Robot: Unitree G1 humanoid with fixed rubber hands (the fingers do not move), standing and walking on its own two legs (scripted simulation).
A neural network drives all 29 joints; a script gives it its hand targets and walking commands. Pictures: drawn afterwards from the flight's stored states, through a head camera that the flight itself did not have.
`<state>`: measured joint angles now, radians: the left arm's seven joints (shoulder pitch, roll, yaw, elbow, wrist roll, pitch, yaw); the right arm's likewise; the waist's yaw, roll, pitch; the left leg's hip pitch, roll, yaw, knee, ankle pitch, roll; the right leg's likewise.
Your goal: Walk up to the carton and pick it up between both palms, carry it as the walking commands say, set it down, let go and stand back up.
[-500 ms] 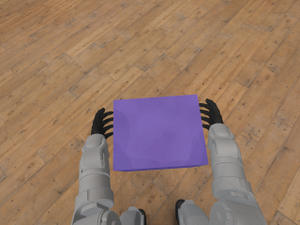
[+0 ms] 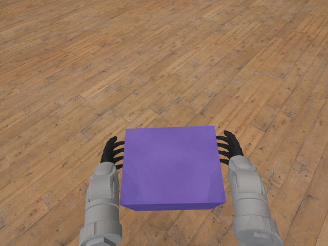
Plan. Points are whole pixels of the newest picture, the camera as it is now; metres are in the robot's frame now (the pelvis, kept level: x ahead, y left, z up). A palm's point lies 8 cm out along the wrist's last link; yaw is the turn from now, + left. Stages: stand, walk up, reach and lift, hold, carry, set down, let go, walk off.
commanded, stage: reach and lift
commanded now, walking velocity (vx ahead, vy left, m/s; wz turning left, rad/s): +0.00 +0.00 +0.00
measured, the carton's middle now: (171, 172) +0.33 +0.01 -0.08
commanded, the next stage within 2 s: hold in 1.34 s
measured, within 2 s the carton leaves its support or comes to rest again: neither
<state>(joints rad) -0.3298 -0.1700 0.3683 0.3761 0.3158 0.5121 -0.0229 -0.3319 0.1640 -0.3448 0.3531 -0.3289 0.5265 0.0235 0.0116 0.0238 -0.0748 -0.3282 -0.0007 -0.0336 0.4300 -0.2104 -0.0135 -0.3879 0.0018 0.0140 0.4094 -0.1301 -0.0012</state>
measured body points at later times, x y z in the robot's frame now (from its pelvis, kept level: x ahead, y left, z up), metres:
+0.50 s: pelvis +0.00 +0.00 +0.01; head -0.04 -0.01 +0.45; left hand +0.31 +0.17 +0.05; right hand +0.31 -0.16 +0.05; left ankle +0.00 +0.13 -0.74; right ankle +0.04 -0.12 -0.74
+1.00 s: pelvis +0.00 +0.01 +0.01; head -0.03 +0.00 +0.46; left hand +0.31 +0.17 +0.05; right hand +0.31 -0.16 +0.05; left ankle +0.00 +0.13 -0.74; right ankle +0.04 -0.12 -0.74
